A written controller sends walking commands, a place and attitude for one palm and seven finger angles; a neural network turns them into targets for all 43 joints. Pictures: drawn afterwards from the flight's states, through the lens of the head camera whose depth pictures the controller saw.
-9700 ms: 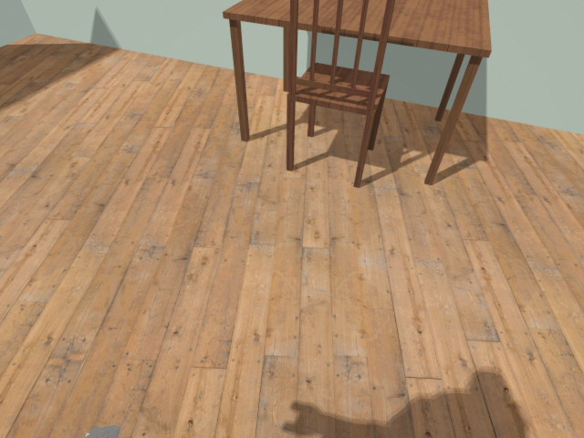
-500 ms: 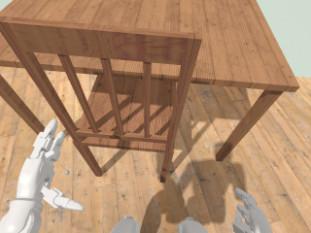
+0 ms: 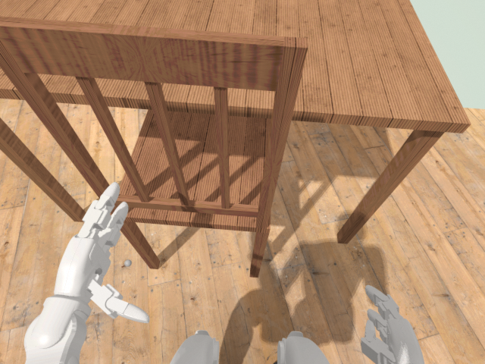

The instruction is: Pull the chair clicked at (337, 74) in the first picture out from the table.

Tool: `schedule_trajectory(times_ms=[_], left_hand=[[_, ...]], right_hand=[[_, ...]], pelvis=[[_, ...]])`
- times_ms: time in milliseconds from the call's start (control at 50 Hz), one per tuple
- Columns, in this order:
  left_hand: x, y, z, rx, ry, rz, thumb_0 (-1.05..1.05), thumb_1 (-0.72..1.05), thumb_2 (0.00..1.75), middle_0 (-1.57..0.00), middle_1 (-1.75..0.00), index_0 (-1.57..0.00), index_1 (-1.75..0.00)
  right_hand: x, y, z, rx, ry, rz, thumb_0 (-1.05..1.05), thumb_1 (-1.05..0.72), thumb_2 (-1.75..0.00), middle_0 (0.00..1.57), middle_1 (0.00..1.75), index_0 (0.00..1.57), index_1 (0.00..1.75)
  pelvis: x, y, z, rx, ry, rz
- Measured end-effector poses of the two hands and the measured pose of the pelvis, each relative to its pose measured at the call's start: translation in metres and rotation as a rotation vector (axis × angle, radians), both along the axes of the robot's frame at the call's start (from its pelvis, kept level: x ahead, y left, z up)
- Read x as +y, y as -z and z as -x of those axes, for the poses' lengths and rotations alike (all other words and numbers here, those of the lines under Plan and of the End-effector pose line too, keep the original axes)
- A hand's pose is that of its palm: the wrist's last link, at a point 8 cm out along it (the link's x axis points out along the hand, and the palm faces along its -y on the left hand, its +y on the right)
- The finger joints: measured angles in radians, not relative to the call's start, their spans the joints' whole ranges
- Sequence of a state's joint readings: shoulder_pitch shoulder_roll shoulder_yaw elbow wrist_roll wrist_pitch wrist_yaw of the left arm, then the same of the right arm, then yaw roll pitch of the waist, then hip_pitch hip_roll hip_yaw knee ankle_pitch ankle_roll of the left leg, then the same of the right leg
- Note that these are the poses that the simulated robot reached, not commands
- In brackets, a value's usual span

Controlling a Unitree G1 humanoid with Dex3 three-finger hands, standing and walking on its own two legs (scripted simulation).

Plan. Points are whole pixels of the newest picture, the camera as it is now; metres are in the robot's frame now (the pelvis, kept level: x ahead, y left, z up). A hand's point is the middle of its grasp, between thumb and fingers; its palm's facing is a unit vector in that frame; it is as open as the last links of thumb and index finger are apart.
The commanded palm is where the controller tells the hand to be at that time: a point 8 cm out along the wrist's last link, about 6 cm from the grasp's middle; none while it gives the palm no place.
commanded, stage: aim the fingers beside a spindle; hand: left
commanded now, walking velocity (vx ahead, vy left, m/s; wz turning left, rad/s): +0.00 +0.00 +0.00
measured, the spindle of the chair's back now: (173, 156) +0.47 +0.15 +0.03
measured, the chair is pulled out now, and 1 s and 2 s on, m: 0.00 0.00 0.00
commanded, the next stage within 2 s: none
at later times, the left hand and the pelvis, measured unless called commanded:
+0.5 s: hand (139, 249) +0.29 +0.18 +0.02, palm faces -0.05 -1.00 -0.04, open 17.0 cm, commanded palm +0.27 +0.23 +0.02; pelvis +0.00 +0.00 -0.01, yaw +0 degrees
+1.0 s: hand (159, 238) +0.31 +0.15 +0.01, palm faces -0.07 -1.00 -0.03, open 17.0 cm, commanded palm +0.29 +0.20 +0.00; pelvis -0.01 +0.00 -0.03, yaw -1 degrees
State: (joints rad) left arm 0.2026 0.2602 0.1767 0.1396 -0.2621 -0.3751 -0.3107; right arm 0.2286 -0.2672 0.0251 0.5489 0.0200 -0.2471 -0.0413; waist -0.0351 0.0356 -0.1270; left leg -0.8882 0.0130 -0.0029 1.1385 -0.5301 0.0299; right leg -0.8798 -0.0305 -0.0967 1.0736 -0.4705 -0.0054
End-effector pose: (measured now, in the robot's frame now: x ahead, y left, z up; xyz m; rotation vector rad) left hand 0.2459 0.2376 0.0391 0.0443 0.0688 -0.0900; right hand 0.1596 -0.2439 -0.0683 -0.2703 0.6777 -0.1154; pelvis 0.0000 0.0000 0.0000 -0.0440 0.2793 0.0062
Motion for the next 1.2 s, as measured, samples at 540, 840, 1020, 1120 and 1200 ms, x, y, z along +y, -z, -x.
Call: schedule_trajectory(times_ms=[540, 840, 1020, 1120, 1200], left_hand=[[-0.01, 0.024, -0.025, 0.003, -0.025, 0.007, -0.01, -0.5, 0.3, -0.06, -0.08, -0.06, -0.08], [-0.026, 0.038, -0.04, -0.016, -0.014, 0.011, -0.01, -0.5, 0.3, -0.06, -0.08, -0.06, -0.08], [-0.031, 0.028, -0.051, -0.085, -0.018, 0.014, -0.01, -0.5, 0.3, -0.06, -0.08, -0.06, -0.08], [-0.035, 0.041, -0.055, -0.04, -0.014, 0.016, -0.01, -0.5, 0.3, -0.06, -0.08, -0.06, -0.08], [-0.042, 0.056, -0.056, 0.006, -0.001, 0.023, -0.01, -0.5, 0.3, -0.06, -0.08, -0.05, -0.08]], right_hand=[[-0.004, 0.023, 0.005, 0.072, 0.008, -0.017, 0.01, -0.9, -0.9, 0.2, 0.3, 0.21, 0.3], [0.0, 0.038, 0.013, 0.111, -0.003, -0.022, 0.01, -0.9, -0.9, 0.2, 0.3, 0.21, 0.3], [-0.001, 0.046, 0.025, 0.151, 0.018, -0.024, 0.01, -0.91, -0.9, 0.2, 0.3, 0.21, 0.3], [-0.001, 0.05, 0.028, 0.172, 0.018, -0.03, 0.01, -0.91, -0.9, 0.2, 0.3, 0.21, 0.3], [-0.004, 0.053, 0.029, 0.181, 0.025, -0.023, 0.01, -0.91, -0.9, 0.2, 0.3, 0.21, 0.3]], pelvis=[[-0.003, 0.013, 0.001, 0.046, 0.008, -0.008], [0.0, 0.023, 0.009, 0.066, 0.009, -0.01], [0.001, 0.026, 0.01, 0.077, 0.014, -0.01], [0.001, 0.029, 0.01, 0.085, 0.014, -0.011], [0.001, 0.032, 0.012, 0.092, 0.015, -0.01]])
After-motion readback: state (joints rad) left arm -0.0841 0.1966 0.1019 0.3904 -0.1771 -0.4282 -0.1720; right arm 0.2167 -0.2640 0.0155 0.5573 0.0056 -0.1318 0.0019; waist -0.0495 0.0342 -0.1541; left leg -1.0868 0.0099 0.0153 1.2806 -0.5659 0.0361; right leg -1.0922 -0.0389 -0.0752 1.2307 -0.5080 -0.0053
